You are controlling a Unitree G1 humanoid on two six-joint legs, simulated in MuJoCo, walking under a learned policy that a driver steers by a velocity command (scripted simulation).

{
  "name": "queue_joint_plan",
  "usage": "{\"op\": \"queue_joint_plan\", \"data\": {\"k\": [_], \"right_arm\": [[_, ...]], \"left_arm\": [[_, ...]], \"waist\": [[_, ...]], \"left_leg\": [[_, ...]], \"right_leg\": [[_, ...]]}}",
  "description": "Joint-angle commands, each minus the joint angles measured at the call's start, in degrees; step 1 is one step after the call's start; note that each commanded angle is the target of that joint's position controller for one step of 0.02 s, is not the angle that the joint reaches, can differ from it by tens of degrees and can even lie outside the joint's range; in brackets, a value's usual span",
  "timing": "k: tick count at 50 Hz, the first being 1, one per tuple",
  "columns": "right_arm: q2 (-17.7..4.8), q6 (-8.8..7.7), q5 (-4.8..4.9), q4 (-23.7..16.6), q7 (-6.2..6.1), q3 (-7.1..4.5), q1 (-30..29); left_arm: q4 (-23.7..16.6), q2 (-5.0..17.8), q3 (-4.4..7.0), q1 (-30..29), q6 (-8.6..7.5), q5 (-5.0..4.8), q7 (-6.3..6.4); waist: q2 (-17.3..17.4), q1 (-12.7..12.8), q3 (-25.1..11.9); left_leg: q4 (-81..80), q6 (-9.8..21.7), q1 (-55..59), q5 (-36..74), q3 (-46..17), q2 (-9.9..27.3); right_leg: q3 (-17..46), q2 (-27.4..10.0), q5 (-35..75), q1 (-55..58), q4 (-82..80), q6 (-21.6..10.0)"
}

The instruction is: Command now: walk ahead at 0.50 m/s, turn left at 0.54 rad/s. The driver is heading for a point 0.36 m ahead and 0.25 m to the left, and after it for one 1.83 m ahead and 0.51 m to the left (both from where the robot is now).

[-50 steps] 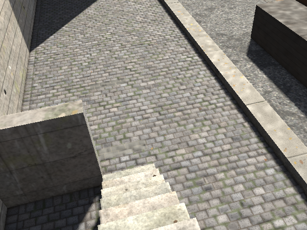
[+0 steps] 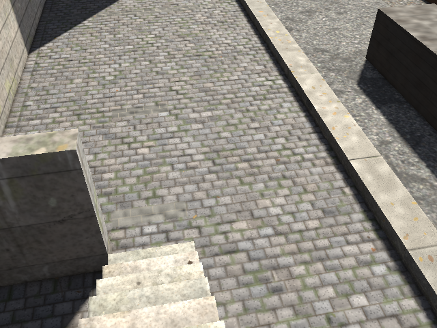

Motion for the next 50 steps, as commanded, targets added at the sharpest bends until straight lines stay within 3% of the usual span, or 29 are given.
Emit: {"op": "queue_joint_plan", "data": {"k": [1,2,3,4,5,8,9,12,14,15,16,18,19,20,21,22,23,25,26,27,28,29,31,35,39,41,42,45,50], "right_arm": [[-8.5,-2.85,1.11,-8.1,-0.06,-3.35,-13.0],[-7.1,-2.53,2.11,-7.5,0.67,-3.85,-12.5],[-7.5,-2.42,2.24,-7.8,1.34,-4.5,-14.0],[-5.9,-2.13,2.64,-7.5,2.63,-3.99,-9.9],[-4.0,-1.61,1.54,-7.3,3.45,-3.33,-9.3],[-4.0,-1.34,1.08,-4.1,5.74,-3.47,-5.7],[-3.3,-1.4,1.49,-3.5,5.72,-3.09,-5.6],[-6.1,-1.45,0.71,-4.3,5.06,-3.29,-11.3],[-8.9,-2.26,1.79,-4.1,5.39,-3.81,-19.4],[-7.7,-3.31,1.65,-4.4,6.49,-3.42,-21.2],[-7.0,-3.21,2.92,-3.2,6.8,-3.28,-18.1],[-9.6,-2.15,2.81,2.3,5.1,-4.59,-4.4],[-11.3,-1.99,1.28,7.3,4.09,-5.48,7.4],[-13.8,-1.75,0.57,11.2,3.47,-6.61,15.7],[-18.4,-2.06,0.6,12.1,3.12,-7.37,18.1],[-23.6,-2.64,1.47,11.4,3.94,-5.98,15.6],[-26.8,-2.84,5.43,10.6,4.69,-5.65,16.3],[-23.3,-3.39,6.78,10.2,3.68,-4.26,17.0],[-23.3,-4.17,6.23,10.2,2.04,-3.77,14.4],[-20.5,-4.8,3.47,8.4,1.97,-2.77,8.8],[-18.7,-5.1,2.3,7.0,2.14,-1.9,3.9],[-13.0,-5.78,2.21,6.6,3.47,0.54,0.8],[-10.2,-7.02,2.15,3.6,2.72,3.14,-1.6],[-13.4,-6.83,2.53,0.9,1.25,3.38,0.6],[-13.5,-5.49,1.98,-2.5,1.26,3.08,5.7],[-10.3,-4.84,2.11,-5.8,0.79,3.66,3.0],[-12.6,-4.2,1.97,-6.6,0.83,2.63,3.8],[-11.0,-3.85,2.57,-9.6,0.24,2.12,3.1],[-7.6,-4.43,2.32,-11.0,0.32,3.8,2.9]], "left_arm": [[-0.3,9.5,3.4,9.9,0.85,1.57,0.46],[0.2,11.7,4.8,12.1,1.42,1.99,0.52],[-0.3,10.8,4.98,11.5,1.9,2.21,0.69],[-1.1,8.9,4.5,7.1,1.45,1.65,0.84],[-0.3,8.7,4.73,6.6,1.19,0.92,0.68],[-1.6,7.7,4.65,2.8,-0.64,1.53,-0.37],[-0.7,6.5,4.05,2.2,-1.46,1.62,-0.98],[1.0,9.4,5.28,6.2,-2.75,1.46,-1.68],[1.2,8.1,4.45,6.1,-0.46,4.89,-0.37],[1.5,7.3,3.93,6.5,1.42,4.51,1.35],[1.3,9.7,4.17,3.1,2.72,4.96,1.85],[-0.1,12.6,5.26,-0.6,4.75,2.54,1.16],[-0.4,13.5,5.62,-2.6,5.17,0.06,0.68],[-0.2,14.8,6.05,-2.4,6.02,-0.9,0.63],[-1.7,13.4,6.14,-4.3,6.06,-1.03,0.61],[-5.7,8.1,5.27,-0.8,6.5,-0.15,0.41],[-8.1,5.7,4.24,3.7,6.66,0.82,1.21],[-11.0,6.7,3.27,-3.2,8.34,1.77,3.04],[-12.0,5.7,3.05,-1.3,8.81,1.9,2.96],[-11.7,8.4,3.2,-7.6,9.08,2.24,3.62],[-12.1,8.5,3.41,-8.9,10.42,1.72,4.33],[-10.9,11.3,3.79,-8.2,11.17,2.1,5.43],[-15.3,9.7,2.83,-15.8,12.37,0.47,6.09],[-14.8,8.5,3.17,-17.2,13.84,0.94,4.47],[-16.8,9.4,3.74,-25.5,13.48,1.07,4.32],[-17.2,7.4,3.29,-26.6,12.68,0.92,4.23],[-17.1,8.6,3.4,-26.2,12.61,0.67,4.24],[-18.7,7.0,2.83,-28.7,11.46,0.4,4.08],[-16.9,6.8,2.32,-24.7,10.98,-0.81,3.74]], "waist": [[-5.7,7.0,13.6],[-6.4,8.4,12.4],[-5.2,8.2,14.3],[-1.7,3.1,12.1],[-0.4,1.7,10.6],[2.3,-0.2,12.2],[0.6,-0.5,12.5],[-3.4,3.4,12.2],[-4.4,8.6,13.2],[-3.4,9.4,12.1],[-5.7,7.0,10.7],[-5.4,0.9,5.9],[-2.2,-5.2,2.3],[-2.3,-9.2,-1.4],[5.5,-10.7,0.4],[15.0,-2.9,0.2],[15.9,-0.6,-15.6],[12.9,-1.7,-15.9],[16.8,0.2,-18.7],[7.7,0.5,-11.8],[6.0,3.0,-8.3],[-0.6,5.8,-2.4],[-0.1,5.8,1.5],[1.1,4.6,-4.6],[0.4,0.7,-0.6],[1.6,1.4,-1.5],[2.7,0.9,-2.0],[3.6,-0.1,-2.9],[4.1,-0.1,-5.0]], "left_leg": [[-3.7,-0.4,-25.7,-3.8,-7.0,3.2],[-1.8,-0.5,-26.6,-7.8,-5.4,3.1],[-0.9,-0.3,-29.8,-9.2,-7.1,4.1],[-7.0,0.1,-18.1,3.6,-8.8,6.3],[-6.0,0.6,-9.3,7.7,-3.9,6.7],[-11.9,2.2,-1.0,11.1,-0.3,6.9],[-15.4,2.9,1.9,12.0,-1.1,7.6],[-25.3,3.6,1.1,10.2,0.5,7.5],[-38.0,1.2,2.0,9.4,3.0,5.1],[-42.8,1.1,10.0,13.6,2.0,6.2],[-45.0,1.4,16.3,12.3,2.7,6.7],[-46.1,1.9,29.5,10.5,5.0,5.1],[-48.4,2.8,41.4,11.9,6.0,3.3],[-45.6,2.4,52.2,-1.6,3.9,-0.5],[-41.0,3.3,56.6,5.5,-1.8,1.8],[-25.4,-0.2,65.5,40.1,-4.8,3.1],[-28.9,2.5,72.9,53.5,-18.8,10.4],[-38.8,3.3,69.1,37.5,-28.8,15.0],[-47.2,9.1,67.8,17.6,-40.9,19.1],[-50.0,10.4,54.7,0.1,-41.3,19.1],[-50.8,12.3,46.8,-7.8,-41.4,18.6],[-47.2,9.1,37.8,-3.0,-32.7,15.0],[-48.1,6.7,26.8,1.8,-28.4,10.6],[-42.1,3.9,33.1,7.7,-27.1,6.1],[-41.9,4.0,39.7,-0.5,-30.5,2.6],[-41.8,5.1,42.3,3.4,-33.1,3.8],[-41.0,5.8,44.5,0.6,-32.3,1.6],[-41.0,6.5,48.2,5.9,-34.5,2.8],[-43.8,4.8,47.1,-0.4,-30.8,2.0]], "right_leg": [[29.6,-24.0,-16.6,10.1,-30.3,-0.8],[31.7,-24.5,-18.1,12.5,-33.7,-2.1],[31.1,-25.6,-15.9,13.9,-33.3,-2.7],[26.1,-24.9,-11.0,8.1,-31.2,-1.0],[22.3,-24.3,-9.2,3.3,-31.7,-0.1],[13.0,-22.0,-3.3,0.4,-24.3,2.1],[11.5,-21.8,-0.9,0.1,-23.1,2.3],[9.3,-22.4,-0.3,11.3,-17.1,3.0],[5.8,-20.4,-7.6,13.9,-12.2,6.4],[5.1,-21.5,-7.3,10.7,-10.3,6.4],[3.9,-20.8,-4.0,9.2,-9.1,6.3],[2.4,-19.7,1.1,8.3,4.0,5.3],[0.7,-17.0,4.9,5.6,16.3,5.6],[3.1,-12.8,8.7,0.7,31.2,5.0],[5.4,-4.1,-16.9,-12.1,56.3,5.5],[10.7,-0.3,-28.6,-36.5,72.1,6.6],[16.5,-1.5,-28.7,-40.0,76.0,9.1],[20.1,0.3,-24.3,-45.6,71.8,9.1],[21.8,2.2,-22.4,-48.7,72.8,9.4],[27.5,0.2,-9.0,-45.4,64.8,7.6],[28.2,0.8,-6.9,-42.9,61.9,7.2],[29.3,0.9,10.5,-39.8,50.9,8.0],[26.8,4.7,18.3,-37.3,40.6,10.0],[25.8,8.4,24.4,-34.9,39.7,10.5],[25.2,10.9,25.9,-42.9,37.3,9.5],[27.6,9.4,22.6,-41.9,34.0,9.6],[26.1,11.5,23.7,-43.6,35.6,9.7],[26.7,11.1,16.6,-44.2,37.4,9.7],[26.3,9.6,17.6,-33.4,27.7,10.0]]}}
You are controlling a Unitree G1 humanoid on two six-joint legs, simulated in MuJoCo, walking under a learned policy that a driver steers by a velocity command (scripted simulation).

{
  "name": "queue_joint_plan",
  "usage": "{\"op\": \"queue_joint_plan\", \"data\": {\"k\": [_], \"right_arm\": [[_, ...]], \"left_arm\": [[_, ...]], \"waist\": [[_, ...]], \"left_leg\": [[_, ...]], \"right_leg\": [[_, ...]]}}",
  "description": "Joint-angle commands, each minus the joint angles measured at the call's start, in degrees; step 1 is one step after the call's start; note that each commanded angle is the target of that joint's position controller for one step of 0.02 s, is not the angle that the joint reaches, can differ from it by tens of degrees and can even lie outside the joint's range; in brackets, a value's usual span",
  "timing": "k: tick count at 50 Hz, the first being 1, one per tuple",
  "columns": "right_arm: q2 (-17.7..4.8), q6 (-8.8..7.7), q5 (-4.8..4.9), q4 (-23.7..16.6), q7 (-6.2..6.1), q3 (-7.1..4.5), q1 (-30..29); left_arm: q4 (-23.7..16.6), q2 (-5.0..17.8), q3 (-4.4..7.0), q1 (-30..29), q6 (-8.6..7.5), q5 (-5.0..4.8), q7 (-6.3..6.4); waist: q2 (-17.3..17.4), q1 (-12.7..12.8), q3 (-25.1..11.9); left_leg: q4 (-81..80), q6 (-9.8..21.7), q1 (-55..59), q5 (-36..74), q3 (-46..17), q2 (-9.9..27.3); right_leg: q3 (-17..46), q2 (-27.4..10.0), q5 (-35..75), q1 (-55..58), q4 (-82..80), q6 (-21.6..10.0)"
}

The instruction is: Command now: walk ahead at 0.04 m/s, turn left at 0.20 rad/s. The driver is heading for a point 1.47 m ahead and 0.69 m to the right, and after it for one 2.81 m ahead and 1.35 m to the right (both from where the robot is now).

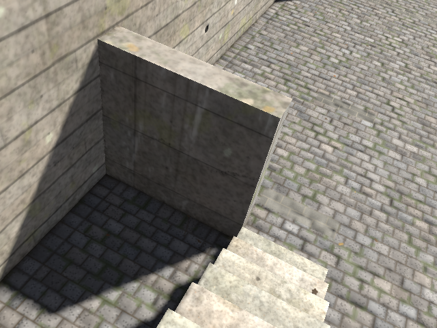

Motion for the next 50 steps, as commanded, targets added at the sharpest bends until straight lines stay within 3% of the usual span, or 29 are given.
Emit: {"op": "queue_joint_plan", "data": {"k": [1,3,6,8,9,10,12,13,14,15,18,23,28,31,33,35,36,38,39,40,41,42,43,44,45,46,48,49,50], "right_arm": [[-2.6,-0.76,-0.21,-3.1,0.18,0.39,2.7],[-2.0,-0.55,-0.21,-3.2,0.85,1.04,-1.2],[-2.8,-0.59,-0.33,-2.4,2.51,1.32,-3.8],[-4.5,-0.45,-1.07,-0.1,3.36,0.64,-2.7],[-6.2,0.09,-1.39,2.1,3.49,-0.24,1.0],[-7.2,0.72,-1.2,3.0,3.46,-0.84,0.5],[-7.1,-0.04,0.04,2.4,3.87,-1.81,1.9],[-8.0,-0.51,0.85,2.6,4.01,-2.49,-0.4],[-7.1,-0.74,1.23,2.3,3.71,-2.57,-3.6],[-6.6,-0.64,1.04,1.8,3.52,-2.72,-6.4],[-5.5,-0.49,1.04,0.6,3.52,-2.98,-8.8],[-6.9,-0.18,-0.13,-0.7,3.05,-3.65,-7.1],[-8.6,0.24,-1.38,-2.3,2.9,-4.08,-5.6],[-11.9,0.68,-1.63,-2.7,2.85,-4.85,-3.5],[-12.1,0.46,-1.03,-2.5,3.32,-4.55,-1.6],[-13.6,0.48,-2.08,-2.3,4.02,-5.25,-0.3],[-13.3,1.45,-2.01,-2.1,3.9,-5.31,-0.3],[-13.9,1.12,-2.11,-3.4,4.57,-5.65,-3.4],[-14.0,1.57,-1.6,-4.1,4.36,-5.71,-6.0],[-14.1,1.08,-0.85,-5.8,4.35,-5.65,-12.5],[-15.5,2.35,-1.22,-5.3,4.68,-6.32,-11.8],[-14.4,3.23,-2.39,-5.3,5.39,-6.71,-6.7],[-13.1,2.69,-2.32,-9.1,5.37,-6.02,-11.7],[-13.2,1.71,-1.79,-9.3,4.9,-5.54,-14.9],[-13.1,1.21,-1.99,-8.9,4.4,-5.78,-16.3],[-13.6,1.52,-2.72,-7.9,3.77,-6.1,-15.2],[-12.6,4.25,-3.13,-6.6,2.69,-6.21,-12.4],[-12.5,5.39,-3.37,-5.1,2.37,-6.3,-11.3],[-10.6,5.92,-3.64,-4.1,2.81,-6.1,-9.0]], "left_arm": [[-2.3,0.9,-0.47,-0.6,-0.81,-0.91,-0.44],[-0.3,0.4,-0.94,2.9,-0.9,-1.11,-0.91],[3.1,0.4,-1.66,8.6,-1.52,-1.1,-1.9],[5.4,1.2,-1.9,12.5,-2.2,-0.7,-2.75],[4.1,1.5,-2.19,12.4,-2.63,-1.57,-2.45],[5.4,3.2,-1.67,14.4,-2.87,-1.5,-2.29],[5.6,7.7,-0.31,15.2,-4.25,-1.98,-1.15],[4.6,7.9,-0.03,15.3,-4.83,-2.12,-1.13],[4.3,6.3,-0.04,14.9,-4.88,-2.17,-1.21],[4.0,6.1,0.18,15.2,-4.78,-2.13,-1.38],[1.3,6.8,1.24,13.5,-4.23,-2.2,-1.28],[-3.7,8.3,2.5,10.4,-3.8,-1.91,-1.45],[-9.1,8.2,2.25,7.7,-3.02,-2.34,-2.04],[-10.9,7.8,1.79,8.4,-2.55,-1.8,-1.84],[-12.2,8.0,2.04,6.5,-2.12,-0.2,-2.25],[-12.9,6.6,1.66,4.7,-1.66,-0.19,-3.79],[-14.3,6.0,1.04,4.3,-1.55,-1.47,-4.7],[-12.9,5.5,0.79,5.9,-1.49,-1.56,-4.7],[-12.6,4.4,0.27,8.6,-1.7,-1.27,-4.45],[-10.6,4.2,0.63,14.2,-2.17,0.07,-3.9],[-10.8,5.9,1.37,19.1,-2.58,-1.37,-4.11],[-11.8,11.6,1.87,20.4,-2.67,-1.3,-4.26],[-12.0,17.3,3.43,27.2,-2.36,-1.57,-4.38],[-13.4,16.8,3.62,24.8,-2.07,0.14,-3.3],[-14.6,14.7,3.15,18.9,-1.4,0.96,-2.07],[-15.1,12.2,2.45,15.5,-0.79,0.43,-2.08],[-16.2,9.3,1.28,10.8,-1.05,-0.96,-1.94],[-16.5,8.4,0.82,8.1,-1.45,-0.68,-1.55],[-17.1,7.3,0.06,6.4,-2.13,0.25,-0.87]], "waist": [[11.2,-0.6,-4.8],[11.6,1.1,-4.8],[13.0,2.0,-2.8],[13.3,1.6,0.6],[14.0,1.0,2.2],[12.0,1.5,3.1],[4.5,-1.5,-0.9],[2.8,0.2,-2.1],[1.1,1.8,-2.0],[-1.7,3.0,-1.9],[-5.0,2.8,-3.6],[-4.8,1.5,-4.3],[4.4,0.9,-3.0],[11.8,1.4,-2.3],[11.1,-0.1,-2.1],[8.6,0.0,-2.8],[8.3,0.3,-1.0],[10.0,1.0,-2.4],[9.0,2.9,-3.5],[7.5,7.0,-5.8],[1.6,10.1,-4.1],[-12.5,6.7,-2.4],[-12.9,10.5,-6.5],[-5.4,10.2,-5.0],[-2.7,6.8,-1.0],[-1.1,4.4,-0.4],[0.8,0.5,1.8],[0.7,-1.5,1.9],[2.3,-3.0,-0.9]], "left_leg": [[-12.6,0.8,13.0,35.1,-15.4,15.6],[-14.3,-0.7,6.7,38.8,-11.6,14.7],[-20.4,-2.3,-1.1,32.9,-7.8,14.3],[-21.6,-2.4,-1.7,36.8,-6.3,14.5],[-23.8,-2.2,5.1,36.4,-5.6,13.1],[-22.8,-1.9,7.3,38.9,-7.1,12.9],[-22.5,-3.2,8.8,31.6,-4.2,11.3],[-22.6,-3.0,8.2,26.3,-0.7,9.6],[-23.1,-3.1,7.7,21.2,2.4,8.8],[-22.8,-3.4,8.9,16.3,4.3,8.6],[-21.4,-4.3,8.3,13.1,7.6,7.9],[-18.6,-5.5,10.6,10.9,11.0,8.8],[-17.6,-4.1,16.6,22.1,10.1,13.0],[-17.8,1.5,18.8,34.5,3.4,20.8],[-13.8,6.7,16.8,44.9,1.4,25.6],[-10.4,8.2,14.2,47.2,2.3,28.1],[-12.4,8.1,14.8,44.6,1.5,28.8],[-9.5,4.6,3.8,36.2,7.6,25.8],[-8.3,3.9,-1.8,30.2,8.6,25.5],[-0.4,2.2,-12.4,25.9,9.1,26.6],[8.9,-0.4,-16.1,11.9,17.5,18.6],[27.1,-4.6,-30.5,-20.2,19.9,11.8],[33.3,-6.6,-41.0,-27.2,12.5,6.6],[38.7,-8.2,-42.3,-18.6,7.5,6.4],[41.1,-8.9,-43.3,-11.3,7.0,6.3],[42.2,-9.6,-41.8,-8.3,7.0,7.2],[44.6,-10.8,-34.0,-1.7,9.7,7.5],[46.3,-10.6,-30.2,4.4,12.4,6.4],[49.6,-10.6,-25.9,10.4,12.0,5.9]], "right_leg": [[1.5,-2.6,-0.5,-2.3,-6.1,0.0],[0.2,-3.4,-1.5,10.5,-14.3,-0.5],[-1.5,-3.5,-4.1,28.5,-27.2,-2.7],[-0.4,-3.8,-4.9,35.0,-37.1,-4.8],[1.3,-3.7,-8.8,33.2,-50.6,-5.1],[3.4,-5.7,-1.6,36.1,-55.1,-5.6],[9.6,-10.4,22.8,42.4,-53.0,-6.5],[11.4,-11.7,28.9,43.0,-52.9,-7.8],[13.7,-13.1,31.3,41.6,-55.1,-9.2],[16.2,-13.5,30.3,40.0,-57.4,-9.7],[19.3,-13.9,30.3,41.5,-57.8,-11.0],[22.2,-12.1,21.4,35.6,-58.2,-11.9],[18.7,-6.3,4.2,24.7,-53.4,-9.6],[7.8,0.6,-5.9,16.1,-40.5,-7.1],[3.5,0.1,-17.3,12.5,-30.2,-7.6],[1.0,-1.4,-18.5,10.4,-23.9,-7.8],[1.8,-3.6,-23.4,8.9,-33.3,-8.1],[-3.7,-0.7,-13.8,20.6,-29.5,-8.3],[-4.5,-0.2,-11.5,27.1,-31.8,-8.6],[-1.1,-3.0,-1.6,38.5,-27.3,-9.8],[4.2,-2.9,-8.1,42.7,-46.7,-11.2],[31.0,-16.2,17.6,50.0,-53.0,-15.6],[46.3,-25.0,38.7,56.5,-54.9,-23.2],[49.4,-25.0,25.8,50.4,-59.0,-25.8],[44.7,-23.2,17.0,44.3,-60.1,-25.5],[40.7,-21.1,15.4,40.8,-59.3,-23.8],[32.7,-16.2,13.6,26.4,-59.5,-21.0],[26.9,-12.7,15.9,19.6,-57.2,-19.8],[25.2,-11.3,16.5,16.4,-55.1,-19.2]]}}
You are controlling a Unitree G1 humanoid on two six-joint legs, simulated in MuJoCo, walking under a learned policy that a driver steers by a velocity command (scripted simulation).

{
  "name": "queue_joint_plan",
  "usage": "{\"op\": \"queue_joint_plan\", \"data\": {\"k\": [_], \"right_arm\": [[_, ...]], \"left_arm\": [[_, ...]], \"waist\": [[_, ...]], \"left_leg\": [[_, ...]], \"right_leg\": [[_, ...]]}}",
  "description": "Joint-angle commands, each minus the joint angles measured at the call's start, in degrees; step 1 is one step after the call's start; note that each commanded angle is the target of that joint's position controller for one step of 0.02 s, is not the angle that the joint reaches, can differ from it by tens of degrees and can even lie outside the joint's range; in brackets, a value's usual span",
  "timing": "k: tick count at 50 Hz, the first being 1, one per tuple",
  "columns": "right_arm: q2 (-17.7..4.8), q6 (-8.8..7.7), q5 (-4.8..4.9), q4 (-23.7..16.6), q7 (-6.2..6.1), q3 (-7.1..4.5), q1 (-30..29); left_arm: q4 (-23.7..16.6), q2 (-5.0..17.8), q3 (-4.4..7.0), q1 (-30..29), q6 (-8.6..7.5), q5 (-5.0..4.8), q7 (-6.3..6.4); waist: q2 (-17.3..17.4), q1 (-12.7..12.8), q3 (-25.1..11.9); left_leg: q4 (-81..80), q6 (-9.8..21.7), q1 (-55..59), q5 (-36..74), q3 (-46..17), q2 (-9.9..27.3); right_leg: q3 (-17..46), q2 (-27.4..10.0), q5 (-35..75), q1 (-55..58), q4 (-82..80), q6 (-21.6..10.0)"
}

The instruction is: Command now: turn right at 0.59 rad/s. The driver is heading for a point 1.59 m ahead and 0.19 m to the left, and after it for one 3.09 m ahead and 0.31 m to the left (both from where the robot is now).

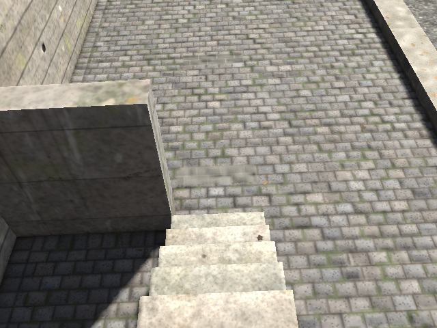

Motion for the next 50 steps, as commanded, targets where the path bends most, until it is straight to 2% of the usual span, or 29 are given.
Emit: {"op": "queue_joint_plan", "data": {"k": [1,5,6,8,9,10,11,12,13,14,15,16,17,18,19,20,21,22,25,30,34,36,38,39,40,41,43,46,50], "right_arm": [[-2.9,1.38,-0.59,-3.0,0.11,-1.35,-0.8],[-2.1,1.34,-0.64,-4.1,1.46,-0.89,-4.0],[-0.2,0.81,-0.82,-6.4,1.3,0.3,-7.3],[0.8,0.03,-0.96,-7.5,1.21,1.31,-10.3],[0.1,-0.61,-0.32,-6.9,1.19,1.19,-10.9],[-0.1,-1.04,-0.08,-6.9,1.22,1.52,-9.6],[0.3,-0.98,0.63,-7.7,1.61,2.26,-10.2],[-0.8,-1.03,0.89,-4.8,2.17,1.74,-5.2],[-0.9,-0.88,1.61,-4.6,2.71,2.1,-4.0],[-0.2,-0.12,2.45,-5.5,3.0,2.57,-4.1],[0.0,-0.33,2.15,-3.4,3.03,2.91,-1.5],[1.3,-0.45,1.87,-1.0,2.52,3.04,3.6],[1.0,-0.48,0.83,0.2,0.97,2.45,5.1],[-0.5,-1.21,0.24,0.5,0.57,2.77,6.6],[-8.5,-2.26,1.82,0.4,1.17,0.73,11.6],[-7.8,-3.59,1.79,1.5,1.21,0.56,13.2],[-7.3,-5.49,0.69,1.7,0.85,0.71,10.7],[-2.7,-5.08,0.95,2.9,0.37,1.98,10.3],[0.1,-5.0,0.85,3.2,0.19,3.57,9.7],[-0.3,-5.98,0.34,3.4,1.36,4.61,11.1],[-3.4,-6.29,0.03,4.7,1.97,3.56,12.3],[-4.4,-5.18,0.52,4.8,2.36,3.14,11.5],[-4.2,-4.35,0.88,5.4,2.52,3.03,12.0],[-4.3,-4.51,1.2,5.8,2.94,2.77,13.1],[-2.7,-4.41,1.74,5.7,4.07,2.89,14.3],[-3.9,-4.09,1.34,6.3,4.17,2.44,13.2],[-3.3,-3.51,1.37,6.3,4.36,2.16,10.8],[-2.3,-2.84,1.65,6.4,4.06,2.28,8.8],[-2.3,-2.53,1.85,7.8,3.7,2.23,7.0]], "left_arm": [[-8.3,8.2,1.67,-11.9,-2.32,0.35,1.53],[-7.1,7.5,1.3,-5.6,-3.14,-1.51,2.22],[-6.4,7.8,1.28,-2.9,-3.5,-1.9,2.69],[-7.0,9.4,1.87,-4.2,-4.83,-1.07,3.33],[-7.3,10.0,1.99,-5.1,-5.11,-1.09,3.52],[-7.7,10.0,1.91,-7.1,-5.3,-0.44,3.35],[-7.2,10.2,2.14,-6.5,-4.67,-0.64,3.06],[-7.2,11.0,2.43,-7.9,-4.47,-0.02,2.07],[-7.9,11.1,2.59,-11.8,-4.16,-0.34,1.24],[-6.7,10.9,2.82,-9.3,-2.76,0.29,0.29],[-6.2,11.6,3.3,-8.3,-1.59,0.55,-0.19],[-6.0,11.7,3.38,-10.0,-0.7,0.47,0.2],[-4.5,10.2,3.33,-7.0,-0.03,0.28,0.83],[-3.9,9.1,3.74,-5.1,-0.79,-0.32,0.54],[-9.1,7.7,3.91,-11.7,-1.94,-1.69,-0.07],[-7.9,11.5,4.87,-18.6,-3.08,-1.38,0.4],[-6.4,10.9,5.36,-17.1,-3.66,-1.85,0.67],[-5.7,9.6,5.09,-15.4,-3.22,-1.86,0.68],[-3.0,6.4,4.03,-13.6,-0.81,-1.51,0.5],[-1.0,5.0,2.64,-15.3,1.79,-1.14,0.88],[1.3,5.3,1.35,-17.2,1.38,-1.1,-0.65],[3.5,3.4,0.09,-14.9,0.21,-1.66,-1.7],[5.6,2.7,-0.49,-12.4,-0.42,-1.32,-1.23],[6.2,3.1,-0.74,-10.3,-1.16,-0.82,-0.74],[6.4,6.4,-0.21,-13.2,-1.83,-0.46,-0.97],[5.4,5.3,-0.55,-13.7,-2.62,-0.64,-1.52],[5.0,4.4,-1.2,-14.8,-3.75,-1.21,-1.51],[5.3,3.3,-1.76,-14.6,-3.81,-1.1,-0.62],[5.0,3.1,-2.26,-13.4,-4.14,-1.19,-0.84]], "waist": [[-0.9,-6.0,-3.2],[-3.7,-3.0,-4.6],[-4.9,-1.5,-4.6],[-5.2,-1.4,-6.9],[-4.9,-1.5,-8.1],[-6.8,-2.6,-9.4],[-9.7,-2.1,-7.8],[-13.1,-2.9,-10.1],[-15.5,-4.4,-9.2],[-18.0,-3.4,-4.8],[-15.0,-2.7,-3.7],[-13.3,-5.4,-2.9],[-7.6,-5.0,-0.7],[0.4,-3.0,-0.8],[12.1,-6.3,0.8],[6.0,-9.8,1.2],[6.7,-8.2,-3.6],[5.5,-5.1,-3.8],[7.3,-4.2,-4.9],[6.5,-4.1,-3.2],[7.8,-5.7,0.9],[8.4,-5.4,3.3],[5.8,-4.0,6.1],[4.3,-3.9,5.4],[-3.2,-7.0,6.1],[-3.1,-6.1,3.1],[-3.9,-6.4,0.0],[-5.8,-6.3,-1.8],[-3.5,-5.6,-2.3]], "left_leg": [[10.6,-1.3,0.1,14.1,2.3,-1.7],[9.3,-2.5,-5.0,12.7,3.7,-1.8],[7.8,-2.8,-7.9,11.3,4.1,-2.4],[-0.7,-2.0,-5.1,13.5,2.4,-1.9],[-4.5,-1.2,-1.5,13.9,1.9,-1.5],[-8.8,-0.3,2.8,12.4,1.3,-1.4],[-22.0,0.5,5.9,2.7,3.8,-2.0],[-17.1,1.2,16.6,4.8,4.2,-1.9],[-22.7,2.2,21.6,2.4,4.0,-1.7],[-38.2,2.5,22.6,-14.9,6.6,-3.1],[-43.7,2.9,28.2,-10.0,5.3,-1.8],[-53.4,3.4,34.7,-3.1,4.3,-0.7],[-69.6,3.4,37.2,-8.0,-1.6,3.1],[-65.0,3.8,45.7,-4.9,-8.8,10.0],[-64.7,8.5,50.3,21.0,-28.2,22.1],[-65.5,8.8,45.6,32.4,-28.2,22.3],[-64.6,9.3,45.2,36.2,-26.1,21.4],[-62.6,8.3,46.5,36.4,-21.9,18.8],[-60.1,7.2,42.2,43.9,-10.8,12.6],[-63.4,8.4,32.4,28.2,-8.5,12.1],[-70.6,9.4,23.9,-0.8,-10.1,13.2],[-73.4,10.5,19.5,-8.9,-11.2,12.9],[-71.1,9.5,19.9,-0.3,-11.1,12.0],[-67.9,8.6,21.5,7.4,-10.4,11.3],[-65.8,6.7,23.8,7.5,-5.4,7.9],[-63.5,5.9,29.1,2.9,-3.0,7.2],[-61.9,5.3,33.4,3.4,-2.2,6.9],[-61.0,4.6,34.3,4.0,-2.2,7.1],[-61.7,4.0,35.6,5.2,-2.0,6.9]], "right_leg": [[20.5,-12.5,24.0,-7.8,-14.3,-8.1],[21.6,-10.9,22.6,0.0,-11.6,-8.8],[23.0,-11.2,23.8,4.3,-11.2,-9.8],[24.6,-12.7,29.9,7.6,-8.2,-10.9],[25.3,-13.6,28.9,7.6,-8.3,-10.2],[25.7,-13.3,31.5,7.4,-8.9,-9.8],[22.9,-11.5,26.6,7.7,-12.6,-7.9],[23.5,-12.5,31.0,4.3,-13.4,-8.4],[22.3,-11.6,31.2,2.0,-14.5,-7.8],[21.2,-8.6,22.4,3.3,-19.2,-7.4],[24.9,-9.6,14.3,2.7,-20.9,-7.0],[25.3,-8.9,7.7,0.7,-19.2,-6.2],[24.2,-5.5,-8.2,0.2,-13.7,-4.4],[15.6,-2.9,-11.9,-10.3,1.2,-0.2],[8.4,3.0,-18.4,-27.9,0.0,3.6],[8.0,1.0,-11.8,-26.2,8.6,6.4],[9.3,0.9,-6.8,-22.0,16.2,7.4],[9.2,1.1,-9.4,-23.3,17.6,7.7],[5.4,2.2,-4.2,-20.7,27.9,9.2],[3.7,-0.2,2.1,-14.9,23.4,9.9],[-1.1,-3.4,2.0,1.7,0.9,6.8],[-3.6,-3.8,2.4,12.3,-9.3,5.1],[-2.8,-5.0,4.4,16.5,-18.7,4.4],[0.1,-8.2,8.6,19.0,-22.0,4.4],[4.2,-10.3,15.6,14.2,-17.9,3.1],[6.6,-11.5,15.7,10.4,-19.3,2.2],[7.1,-11.6,15.6,9.4,-20.9,2.2],[6.5,-11.0,18.6,10.8,-21.2,2.6],[7.6,-12.2,20.3,11.1,-22.1,2.5]]}}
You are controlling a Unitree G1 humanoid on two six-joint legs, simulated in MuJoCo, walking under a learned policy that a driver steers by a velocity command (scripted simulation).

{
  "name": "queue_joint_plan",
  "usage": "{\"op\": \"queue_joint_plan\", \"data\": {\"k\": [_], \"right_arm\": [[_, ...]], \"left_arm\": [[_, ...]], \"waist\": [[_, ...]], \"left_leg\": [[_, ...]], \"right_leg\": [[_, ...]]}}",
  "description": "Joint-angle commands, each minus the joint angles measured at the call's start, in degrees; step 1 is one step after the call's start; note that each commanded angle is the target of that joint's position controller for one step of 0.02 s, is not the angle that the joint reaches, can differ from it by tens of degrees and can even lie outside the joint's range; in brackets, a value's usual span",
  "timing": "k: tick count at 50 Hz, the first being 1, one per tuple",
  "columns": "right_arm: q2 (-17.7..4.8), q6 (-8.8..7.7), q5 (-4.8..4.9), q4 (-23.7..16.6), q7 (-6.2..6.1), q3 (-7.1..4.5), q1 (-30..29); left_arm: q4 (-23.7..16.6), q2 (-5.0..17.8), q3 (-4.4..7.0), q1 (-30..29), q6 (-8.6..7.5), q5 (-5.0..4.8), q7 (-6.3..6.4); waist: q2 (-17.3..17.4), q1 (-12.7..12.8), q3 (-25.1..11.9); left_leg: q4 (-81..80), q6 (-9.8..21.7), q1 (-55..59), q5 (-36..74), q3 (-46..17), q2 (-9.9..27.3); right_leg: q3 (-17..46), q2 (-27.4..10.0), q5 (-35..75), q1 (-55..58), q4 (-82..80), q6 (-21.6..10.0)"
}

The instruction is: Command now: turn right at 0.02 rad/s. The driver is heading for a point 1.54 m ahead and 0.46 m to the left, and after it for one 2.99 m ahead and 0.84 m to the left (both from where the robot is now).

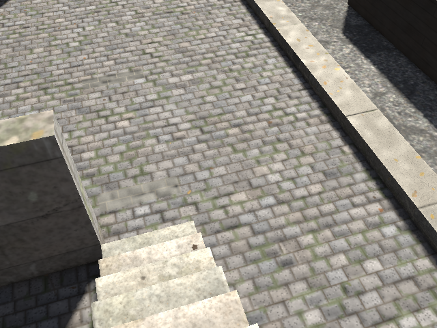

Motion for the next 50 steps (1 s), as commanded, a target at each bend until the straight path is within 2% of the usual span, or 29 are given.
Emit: {"op": "queue_joint_plan", "data": {"k": [1,2,7,8,11,12,14,16,18,19,22,24,26,27,29,30,31,32,33,34,36,38,40,41,43,45,46,48,50], "right_arm": [[-4.4,-0.22,0.07,-1.7,0.19,-0.92,-0.3],[-3.3,0.15,0.29,-0.9,0.27,-0.63,-0.6],[-4.0,0.42,0.51,1.8,0.01,-0.55,-1.6],[-4.7,0.71,0.09,1.0,-0.18,-0.65,-2.8],[-4.4,0.78,-0.03,1.5,-0.26,-0.64,-3.5],[-3.2,0.74,-0.39,2.3,-0.3,-0.22,-2.3],[-3.8,0.7,-0.62,2.6,-0.36,-0.43,-3.1],[-3.2,0.57,-0.68,2.4,-0.55,-0.36,-3.2],[-3.0,0.1,-0.89,2.3,-0.81,-0.26,-3.1],[-2.9,-0.28,-0.65,1.8,-1.2,-0.32,-3.2],[-3.9,-0.82,-0.5,1.9,-2.0,-0.75,-1.6],[-4.7,-0.77,-0.16,1.8,-2.16,-1.23,-0.8],[-6.1,-0.43,0.33,1.9,-2.12,-1.93,0.0],[-6.9,-0.19,0.72,2.0,-2.23,-2.32,1.4],[-7.3,0.57,1.14,1.3,-2.82,-2.67,1.4],[-7.1,0.43,1.71,2.0,-2.75,-2.72,1.8],[-7.2,0.44,1.69,1.9,-2.79,-2.82,1.4],[-7.8,0.96,1.2,0.7,-3.06,-3.03,-0.2],[-7.7,1.24,1.26,-0.1,-3.14,-3.12,-1.9],[-6.9,1.21,0.96,-0.4,-3.04,-3.06,-1.8],[-6.7,0.84,0.65,0.2,-2.85,-2.95,-0.7],[-5.5,0.24,0.55,-0.7,-2.71,-2.38,-3.1],[-4.4,-0.15,0.45,-1.3,-2.7,-1.75,-3.9],[-4.3,-0.16,0.3,-1.2,-2.72,-1.59,-3.7],[-5.5,0.36,0.13,-0.8,-2.94,-1.85,-2.9],[-6.0,1.18,0.6,-0.7,-3.17,-2.05,-2.0],[-6.1,1.47,0.98,-0.8,-3.06,-2.14,-2.5],[-6.4,1.86,1.63,-1.6,-2.92,-2.22,-5.5],[-6.7,1.79,1.44,-1.6,-2.52,-2.23,-6.2]], "left_arm": [[-4.7,5.1,0.76,-3.3,-1.13,0.07,-0.36],[-3.9,5.5,0.86,-2.2,-1.1,-0.09,-0.46],[-2.8,5.5,0.67,-1.4,-1.41,-0.1,-0.69],[-2.9,5.7,0.99,-2.5,-1.46,0.27,-1.02],[-2.3,5.4,0.97,-2.9,-1.47,-0.27,-1.07],[-1.9,4.2,0.55,-2.7,-1.29,-0.28,-0.93],[-1.4,5.4,1.03,-2.9,-0.84,-0.2,-0.93],[-1.5,6.8,1.81,-3.8,-0.59,-0.18,-0.89],[-1.8,7.0,2.27,-4.3,-0.57,-0.24,-0.87],[-0.9,7.6,2.7,-4.0,-1.15,-0.44,-0.7],[-0.2,6.7,2.94,-3.7,-1.79,-0.6,-0.48],[0.0,6.5,3.03,-3.4,-1.98,-0.67,-0.53],[0.3,6.4,3.12,-3.5,-2.03,-0.5,-0.75],[0.2,6.3,3.13,-3.4,-2.28,0.03,-1.0],[0.0,5.4,2.89,-4.4,-2.87,0.29,-1.15],[-0.3,5.8,2.73,-4.8,-2.82,0.24,-0.62],[-0.2,5.7,2.65,-4.2,-2.81,0.24,-0.36],[0.4,5.2,2.65,-3.2,-3.11,0.37,-0.73],[1.0,5.6,2.66,-2.4,-3.3,0.33,-0.78],[1.5,7.2,3.11,-1.7,-3.33,-0.02,-0.64],[1.7,8.6,3.48,-0.4,-2.78,-0.33,-0.22],[1.2,9.5,3.62,-1.0,-1.58,-0.71,0.59],[0.6,9.6,3.62,-3.6,-0.63,-0.65,0.89],[0.5,9.5,3.66,-4.5,-0.33,-0.54,0.98],[0.5,8.9,3.68,-3.8,-0.3,-0.36,1.05],[0.0,7.7,3.29,-3.8,-1.03,-0.28,0.96],[-0.5,6.9,3.0,-4.8,-1.55,-0.33,0.92],[-1.4,6.0,2.48,-5.4,-2.28,-0.04,0.54],[-1.5,6.2,2.18,-4.9,-2.58,0.73,0.33]], "waist": [[-3.3,-0.5,-3.9],[-3.3,-0.3,-3.6],[-2.1,0.2,-2.5],[-2.7,0.5,-2.4],[-2.6,0.6,-2.7],[-1.9,0.5,-4.1],[-2.3,0.8,-2.7],[-4.7,0.5,-1.5],[-5.4,0.4,0.0],[-6.4,0.6,0.2],[-3.5,0.4,-0.3],[-0.7,0.6,-1.3],[1.5,0.4,-1.7],[2.9,0.0,-2.0],[5.5,-0.4,-2.6],[6.0,-1.0,-1.6],[5.5,-0.4,-1.3],[3.8,0.9,-1.5],[1.3,1.3,-1.3],[-1.7,1.2,-2.0],[-4.2,1.0,-4.1],[-5.7,1.5,-3.2],[-6.1,0.5,-1.9],[-5.1,0.2,-1.3],[-1.5,0.6,-2.7],[1.5,0.2,-5.8],[2.2,0.0,-6.4],[2.5,0.8,-5.7],[0.8,1.2,-4.5]], "left_leg": [[-4.2,0.1,0.4,0.4,-4.2,4.0],[-4.3,0.2,0.6,1.8,-4.5,4.3],[-5.5,0.0,1.3,4.1,-5.1,5.1],[-4.6,-0.1,1.5,4.9,-5.4,5.1],[-4.8,-0.1,1.5,4.6,-5.1,5.4],[-6.1,-0.2,2.3,2.3,-4.8,5.5],[-4.7,0.4,1.6,-1.9,-3.3,4.1],[-1.7,1.2,-0.9,-5.7,-1.1,2.1],[-0.5,1.6,-3.2,-6.5,-0.1,1.4],[-0.3,1.3,-2.1,-5.6,-0.3,1.6],[0.4,1.9,-0.8,-3.2,-1.2,1.9],[1.8,2.8,1.4,2.8,-2.8,2.6],[2.7,4.8,4.5,10.0,-5.9,4.0],[2.6,6.1,7.0,12.9,-8.5,5.3],[3.0,8.2,11.7,23.2,-12.8,8.7],[3.0,8.9,11.1,28.6,-13.6,9.9],[3.5,9.0,10.1,31.4,-13.3,9.9],[4.8,8.4,8.7,30.0,-12.0,8.6],[7.2,7.3,6.6,29.7,-9.2,6.0],[9.8,5.9,4.3,27.7,-6.0,3.1],[12.2,4.0,-2.2,18.8,-3.0,0.1],[13.1,2.2,-7.2,11.2,-1.0,-0.7],[8.3,1.6,-5.6,6.6,0.2,-0.5],[5.0,1.6,-3.4,9.4,0.1,-0.3],[5.0,2.1,4.3,24.1,-1.3,0.8],[8.4,3.7,12.5,40.2,-4.2,3.9],[8.7,4.7,14.0,44.5,-5.5,5.5],[7.8,5.3,11.9,43.9,-5.8,5.8],[8.0,4.9,9.2,38.8,-4.5,3.9]], "right_leg": [[10.5,-9.7,13.5,2.3,-6.4,-0.2],[10.5,-9.9,16.0,2.6,-6.0,0.0],[10.1,-10.0,19.9,3.5,-6.5,0.4],[9.4,-9.5,21.0,2.7,-6.4,0.5],[9.5,-9.5,21.6,3.2,-7.0,0.4],[9.6,-9.4,16.8,4.1,-8.4,0.1],[9.7,-8.4,6.9,3.4,-9.3,-1.0],[11.4,-8.3,-2.5,2.4,-9.4,-3.0],[13.2,-8.9,-5.1,1.7,-9.3,-4.3],[12.2,-8.7,-1.7,0.6,-9.4,-4.4],[9.6,-7.2,8.2,1.8,-3.9,-4.7],[7.0,-5.6,11.3,0.8,0.6,-4.3],[4.7,-3.7,9.1,-3.0,4.5,-3.5],[3.3,-2.8,6.5,-5.9,6.6,-2.7],[0.0,-2.0,3.5,-11.2,9.6,-0.8],[-0.6,-2.2,2.7,-11.3,10.4,-0.2],[-1.2,-2.4,1.8,-10.1,9.5,-0.1],[-1.5,-2.4,2.7,-7.8,7.0,-0.4],[-0.5,-2.8,8.8,-4.3,5.4,-1.0],[2.3,-3.6,16.6,-0.9,6.2,-2.3],[6.4,-6.5,29.9,7.6,7.4,-4.8],[9.2,-9.5,37.9,10.8,6.2,-6.6],[8.4,-9.7,39.6,9.4,5.8,-6.1],[6.9,-8.6,38.9,8.7,6.7,-5.4],[4.4,-6.5,36.9,5.5,9.4,-3.9],[2.3,-4.9,25.9,-1.0,11.1,-2.2],[0.8,-4.3,18.9,-3.1,10.8,-1.2],[-0.6,-4.2,12.8,-1.7,6.8,-0.1],[0.0,-4.3,18.2,2.4,4.9,-0.4]]}}
Next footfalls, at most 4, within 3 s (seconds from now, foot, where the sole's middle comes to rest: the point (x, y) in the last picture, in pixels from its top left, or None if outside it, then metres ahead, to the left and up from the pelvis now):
none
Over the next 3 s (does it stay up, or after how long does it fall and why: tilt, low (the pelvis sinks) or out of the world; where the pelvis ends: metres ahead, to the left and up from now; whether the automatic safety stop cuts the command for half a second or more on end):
stays up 0.04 0.02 -0.01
